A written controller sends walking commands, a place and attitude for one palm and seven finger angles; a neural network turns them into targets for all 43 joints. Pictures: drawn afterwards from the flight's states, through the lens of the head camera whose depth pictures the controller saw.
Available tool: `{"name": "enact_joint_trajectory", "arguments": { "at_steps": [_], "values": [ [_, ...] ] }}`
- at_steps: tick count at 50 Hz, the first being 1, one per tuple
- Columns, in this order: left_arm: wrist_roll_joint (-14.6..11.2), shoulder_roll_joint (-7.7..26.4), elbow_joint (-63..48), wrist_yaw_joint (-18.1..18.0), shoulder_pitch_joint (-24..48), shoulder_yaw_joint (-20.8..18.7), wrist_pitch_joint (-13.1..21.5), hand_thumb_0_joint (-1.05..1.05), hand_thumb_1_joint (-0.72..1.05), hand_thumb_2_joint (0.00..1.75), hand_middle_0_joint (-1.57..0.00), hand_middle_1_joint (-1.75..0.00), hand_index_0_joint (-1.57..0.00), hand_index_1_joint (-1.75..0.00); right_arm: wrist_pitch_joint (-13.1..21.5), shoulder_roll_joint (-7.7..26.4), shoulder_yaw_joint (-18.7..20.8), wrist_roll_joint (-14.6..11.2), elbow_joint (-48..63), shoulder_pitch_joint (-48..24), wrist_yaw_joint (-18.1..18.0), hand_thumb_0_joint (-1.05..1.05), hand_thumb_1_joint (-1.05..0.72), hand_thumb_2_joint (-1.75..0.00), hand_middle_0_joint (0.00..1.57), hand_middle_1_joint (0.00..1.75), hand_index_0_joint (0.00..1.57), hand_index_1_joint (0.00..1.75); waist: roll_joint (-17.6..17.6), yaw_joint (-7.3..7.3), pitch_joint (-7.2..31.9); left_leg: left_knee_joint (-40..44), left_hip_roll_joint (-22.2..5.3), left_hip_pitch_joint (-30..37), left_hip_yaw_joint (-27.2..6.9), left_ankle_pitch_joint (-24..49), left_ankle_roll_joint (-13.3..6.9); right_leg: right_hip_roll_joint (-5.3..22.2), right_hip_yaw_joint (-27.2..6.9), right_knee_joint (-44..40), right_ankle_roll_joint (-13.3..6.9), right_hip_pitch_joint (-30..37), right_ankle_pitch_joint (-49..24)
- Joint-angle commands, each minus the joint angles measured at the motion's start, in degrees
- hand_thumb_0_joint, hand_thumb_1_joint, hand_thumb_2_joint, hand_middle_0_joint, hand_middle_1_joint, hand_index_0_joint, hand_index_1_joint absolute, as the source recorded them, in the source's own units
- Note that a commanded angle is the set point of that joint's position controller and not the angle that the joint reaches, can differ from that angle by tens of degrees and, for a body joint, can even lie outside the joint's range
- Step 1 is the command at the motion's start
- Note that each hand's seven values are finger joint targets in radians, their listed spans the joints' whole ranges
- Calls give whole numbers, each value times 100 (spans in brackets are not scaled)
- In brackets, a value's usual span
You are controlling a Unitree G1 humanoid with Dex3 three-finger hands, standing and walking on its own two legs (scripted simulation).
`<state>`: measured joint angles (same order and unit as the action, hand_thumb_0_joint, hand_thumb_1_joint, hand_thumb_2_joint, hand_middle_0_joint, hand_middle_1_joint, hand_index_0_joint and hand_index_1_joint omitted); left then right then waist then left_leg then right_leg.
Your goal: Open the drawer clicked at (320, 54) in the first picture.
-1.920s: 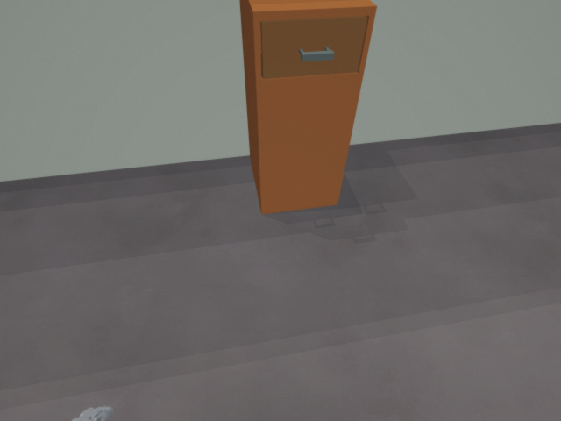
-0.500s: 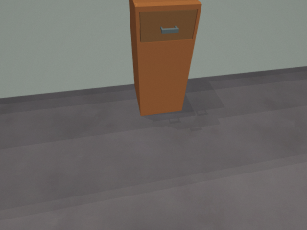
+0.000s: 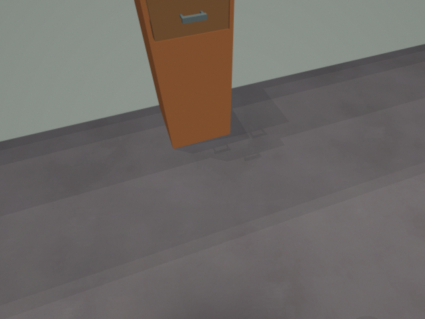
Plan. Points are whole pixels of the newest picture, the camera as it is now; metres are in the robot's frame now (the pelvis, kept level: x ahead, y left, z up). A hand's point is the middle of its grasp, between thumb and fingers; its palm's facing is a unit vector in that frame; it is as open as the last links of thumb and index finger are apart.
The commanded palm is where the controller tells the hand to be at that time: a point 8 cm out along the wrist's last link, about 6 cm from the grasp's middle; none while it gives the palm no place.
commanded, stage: walk to a spot facing it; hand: left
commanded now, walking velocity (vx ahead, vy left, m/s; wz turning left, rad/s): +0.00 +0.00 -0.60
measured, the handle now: (192, 16) +1.19 +0.19 +0.03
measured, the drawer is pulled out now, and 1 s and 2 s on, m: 0.00 0.00 0.00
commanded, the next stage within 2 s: turn to face it in 1.78 s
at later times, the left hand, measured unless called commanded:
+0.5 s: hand out of the picture +0.12 +0.24 -0.15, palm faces -0.19 -0.96 -0.19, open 7.4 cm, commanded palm none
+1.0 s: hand (228, 222) +0.37 +0.00 -0.16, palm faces -0.58 -0.80 -0.16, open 7.3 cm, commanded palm none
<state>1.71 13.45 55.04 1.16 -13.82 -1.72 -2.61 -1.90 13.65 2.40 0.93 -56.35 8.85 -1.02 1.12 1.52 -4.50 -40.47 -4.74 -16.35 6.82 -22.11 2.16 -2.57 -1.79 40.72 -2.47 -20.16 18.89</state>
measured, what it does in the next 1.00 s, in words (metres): walks ahead, turning right: left foot, then right foot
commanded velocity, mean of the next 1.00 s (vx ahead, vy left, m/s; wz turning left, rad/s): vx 0.31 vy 0.00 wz -0.50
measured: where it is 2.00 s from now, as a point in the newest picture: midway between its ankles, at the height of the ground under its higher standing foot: (291, 259)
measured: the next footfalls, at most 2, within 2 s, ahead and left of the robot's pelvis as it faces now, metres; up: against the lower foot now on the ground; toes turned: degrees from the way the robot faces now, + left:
left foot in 0.38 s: +0.04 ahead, +0.14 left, +0.00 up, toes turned -11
right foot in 0.86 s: +0.23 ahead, -0.19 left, +0.00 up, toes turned -37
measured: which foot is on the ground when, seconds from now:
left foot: up 0.00-0.36, down 0.38-0.84, up 0.86-1.00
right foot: down 0.00-0.38, up 0.40-0.84, down 0.86-1.00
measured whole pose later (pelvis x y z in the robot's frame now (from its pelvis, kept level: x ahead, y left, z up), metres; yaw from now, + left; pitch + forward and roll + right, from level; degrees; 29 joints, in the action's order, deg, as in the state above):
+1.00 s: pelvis +0.18 -0.08 +0.00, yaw -33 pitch -1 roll -1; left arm 1.0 11.3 54.0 1.1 -6.9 -2.2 2.4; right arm 1.1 8.6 2.3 1.3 -61.7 23.4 -1.2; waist -1.0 -3.8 -6.1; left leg -75.3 -9.1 -24.9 3.6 -21.2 1.8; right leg -3.5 7.1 34.0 -5.6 -20.4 12.8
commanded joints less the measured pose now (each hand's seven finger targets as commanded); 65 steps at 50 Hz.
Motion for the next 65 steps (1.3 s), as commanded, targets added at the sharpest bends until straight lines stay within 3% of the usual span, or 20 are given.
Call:
{"name": "enact_joint_trajectory", "arguments": {
  "at_steps": [1,4,14,17,18,19,20,22,25,36,40,41,42,43,45,47,50,60,64,65],
  "values": [
    [-39,1363,-450,-217,-541,-403,125,0,90,90,-20,-30,-20,-30,24,692,235,-40,751,-508,-38,0,-90,-90,20,30,20,30,-1341,178,174,-2572,243,-1648,-990,-683,-34,1919,-3283,-2706,-772,401,-881],
    [-59,1026,-638,-203,-104,-360,177,0,90,90,-20,-30,-20,-30,78,610,227,-6,546,-88,8,0,-90,-90,20,30,20,30,-770,-74,688,-2272,103,-1207,-833,89,56,1329,-2236,-2376,-684,588,-917],
    [-2,1027,-507,-116,-575,-488,277,0,90,90,-20,-30,-20,-30,314,380,193,-34,775,-137,48,0,-90,-90,20,30,20,30,-1010,182,724,57,453,-588,-621,-413,-54,1050,-2864,-2759,-883,713,939],
    [-46,971,-653,-79,-91,-491,223,0,90,90,-20,-30,-20,-30,414,431,204,-61,535,758,-27,0,-90,-90,20,30,20,30,-905,-275,805,1748,559,1467,-580,225,-231,500,-2456,-2216,-463,-662,1111],
    [-66,699,-774,-42,35,-440,224,0,90,90,-20,-30,-20,-30,461,761,280,-49,430,1212,-106,0,-90,-90,20,30,20,30,-55,-528,862,2378,-173,2708,-1252,-337,-412,58,-1904,-1378,-173,-1837,1353],
    [-116,354,-927,48,144,-393,261,0,90,90,-20,-30,-20,-30,461,1354,402,2,467,1389,-131,0,-90,-90,20,30,20,30,1581,-657,758,3163,-1765,3015,-3079,-1652,-805,-441,-818,275,107,-2922,1286],
    [-43,542,-1113,84,536,-466,319,0,90,90,-20,-30,-20,-30,472,1430,384,1,550,1285,-123,0,-90,-90,20,30,20,30,1201,-656,152,3444,-2518,2013,-3584,-2027,-1221,152,-327,1191,249,-2963,1013],
    [52,594,-853,193,423,-538,256,0,90,90,-20,-30,-20,-30,533,847,197,27,556,791,-85,0,-90,-90,20,30,20,30,529,-232,-369,3427,-1733,1019,-2415,-1313,-906,376,-205,2115,358,-2619,12],
    [60,325,-605,258,115,-445,177,0,90,90,-20,-30,-20,-30,664,550,76,6,483,909,-111,0,-90,-90,20,30,20,30,529,-78,-282,3154,-1161,1068,-1106,521,-704,477,-13,2794,432,-2500,-778],
    [-3,-59,-899,295,1724,-156,210,0,90,90,-20,-30,-20,-30,698,386,-7,82,-299,2337,-155,0,-90,-90,20,30,20,30,689,-521,-637,2598,-1253,2089,307,4163,-775,529,999,512,172,-2228,-888],
    [7,244,-506,192,525,-243,331,0,90,90,-20,-30,-20,-30,662,754,105,35,-362,2161,-127,0,-90,-90,20,30,20,30,810,90,359,734,-1308,2068,773,6765,-617,-67,1355,-388,-271,32,-491],
    [32,467,-252,158,-300,-321,403,0,90,90,-20,-30,-20,-30,650,768,110,-2,-311,2007,-98,0,-90,-90,20,30,20,30,800,478,816,-431,-1170,1432,873,6162,-422,-112,1356,-847,-372,1421,-859],
    [45,1066,-34,86,-1030,-460,463,0,90,90,-20,-30,-20,-30,644,499,70,-110,-240,2073,-19,0,-90,-90,20,30,20,30,-26,765,1476,-2150,-936,-206,853,3593,-222,991,70,-1005,-775,3314,-983],
    [-63,1550,65,12,-1540,-566,515,0,90,90,-20,-30,-20,-30,693,95,31,-161,-39,2162,-45,0,-90,-90,20,30,20,30,-963,680,2289,-4344,0,-1820,456,-1086,52,2795,-2933,-1506,-1567,4362,-1905],
    [-168,1380,-101,-69,-908,-522,444,0,90,90,-20,-30,-20,-30,686,186,101,-79,180,1388,-57,0,-90,-90,20,30,20,30,-488,475,1432,-4591,-383,-2183,-568,-277,-122,2593,-2572,-2211,-1483,2851,-1430],
    [-131,804,-196,-126,-146,-346,511,0,90,90,-20,-30,-20,-30,517,158,97,39,2,1367,-24,0,-90,-90,20,30,20,30,-134,-8,479,-3882,-704,-1723,-632,251,-81,2107,-1543,-2573,-1084,984,-914],
    [-35,558,-143,-159,126,-291,600,0,90,90,-20,-30,-20,-30,340,-141,84,83,-191,1868,28,0,-90,-90,20,30,20,30,-250,-452,434,-2893,-683,-1197,-445,443,18,1623,-725,-2760,-911,16,-831],
    [-22,556,165,-124,-581,-287,654,0,90,90,-20,-30,-20,-30,502,-131,126,62,376,235,230,0,-90,-90,20,30,20,30,-715,-8,-27,-58,-288,-1022,-194,909,-7,1479,-1024,-2740,-872,530,-287],
    [-61,512,189,-127,-583,-298,602,0,90,90,-20,-30,-20,-30,600,153,196,57,164,803,156,0,-90,-90,20,30,20,30,-207,-387,115,1218,-8,851,-55,914,-93,1076,-755,-1610,-568,78,-797],
    [-89,252,113,-98,-623,-272,592,0,90,90,-20,-30,-20,-30,646,586,297,112,-45,1552,83,0,-90,-90,20,30,20,30,723,-678,501,1776,-821,2045,-1172,251,-394,567,-386,-151,-334,-728,-673]
  ]
}}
